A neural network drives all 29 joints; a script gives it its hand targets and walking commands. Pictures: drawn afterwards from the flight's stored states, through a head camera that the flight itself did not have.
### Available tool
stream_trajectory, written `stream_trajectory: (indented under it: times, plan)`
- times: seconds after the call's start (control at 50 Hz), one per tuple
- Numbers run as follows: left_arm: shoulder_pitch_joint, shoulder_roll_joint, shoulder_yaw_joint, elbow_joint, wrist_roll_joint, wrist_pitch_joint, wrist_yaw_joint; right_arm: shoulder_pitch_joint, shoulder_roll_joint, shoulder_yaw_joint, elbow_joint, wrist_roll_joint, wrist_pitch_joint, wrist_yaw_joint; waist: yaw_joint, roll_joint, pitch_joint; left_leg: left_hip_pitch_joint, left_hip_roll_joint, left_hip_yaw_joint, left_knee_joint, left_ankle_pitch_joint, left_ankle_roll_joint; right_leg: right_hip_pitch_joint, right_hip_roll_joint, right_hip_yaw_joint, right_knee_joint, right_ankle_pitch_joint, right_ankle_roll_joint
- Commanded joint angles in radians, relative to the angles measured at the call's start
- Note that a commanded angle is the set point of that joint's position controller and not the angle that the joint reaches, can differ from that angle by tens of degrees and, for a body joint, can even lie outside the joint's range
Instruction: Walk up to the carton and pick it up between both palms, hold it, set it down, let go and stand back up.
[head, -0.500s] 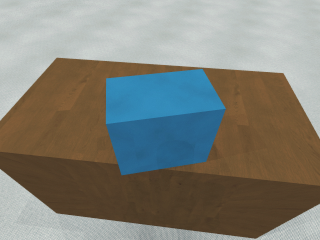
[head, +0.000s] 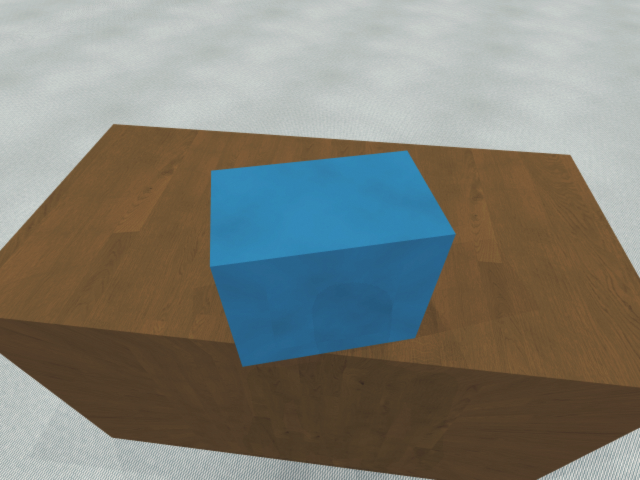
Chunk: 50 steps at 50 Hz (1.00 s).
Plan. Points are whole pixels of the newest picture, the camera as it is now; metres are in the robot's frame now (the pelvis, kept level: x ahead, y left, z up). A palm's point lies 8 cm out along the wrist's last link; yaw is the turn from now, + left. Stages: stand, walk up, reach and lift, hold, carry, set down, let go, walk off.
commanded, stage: stand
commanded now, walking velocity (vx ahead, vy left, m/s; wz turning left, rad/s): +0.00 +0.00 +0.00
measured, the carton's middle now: (322, 262) +0.40 +0.01 +0.05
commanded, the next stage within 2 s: none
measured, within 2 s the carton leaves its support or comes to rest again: neither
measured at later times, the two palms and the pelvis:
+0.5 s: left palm out of the picture -0.01 +0.23 -0.14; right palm out of the picture -0.01 -0.23 -0.14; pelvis +0.00 +0.00 +0.00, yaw +0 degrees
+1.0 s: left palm out of the picture -0.01 +0.23 -0.14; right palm out of the picture -0.01 -0.22 -0.14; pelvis +0.00 +0.00 +0.00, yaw +0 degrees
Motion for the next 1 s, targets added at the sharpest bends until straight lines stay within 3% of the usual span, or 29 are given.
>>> stream_trajectory:
  times: [0.0,0.24,0.98]
  plan:
    - [0.060,0.109,0.020,-0.025,-0.002,-0.012,0.006,0.073,-0.120,-0.028,-0.027,0.000,-0.011,-0.008,-0.001,-0.002,0.065,-0.009,0.109,-0.102,-0.098,0.123,-0.004,-0.061,-0.097,0.076,-0.085,0.180,-0.016]
    - [0.061,0.114,0.017,0.001,-0.001,-0.011,0.009,0.075,-0.110,-0.024,-0.009,0.004,-0.009,-0.009,0.003,0.011,0.076,-0.013,0.107,-0.103,-0.122,0.057,-0.009,-0.072,-0.092,0.075,-0.099,0.118,-0.013]
    - [0.080,0.092,0.012,0.030,0.001,-0.013,0.014,0.055,-0.101,-0.023,0.042,0.003,-0.012,-0.012,0.001,0.001,0.060,0.006,0.111,-0.097,-0.115,0.122,-0.004,-0.077,-0.100,0.063,-0.086,0.147,-0.004]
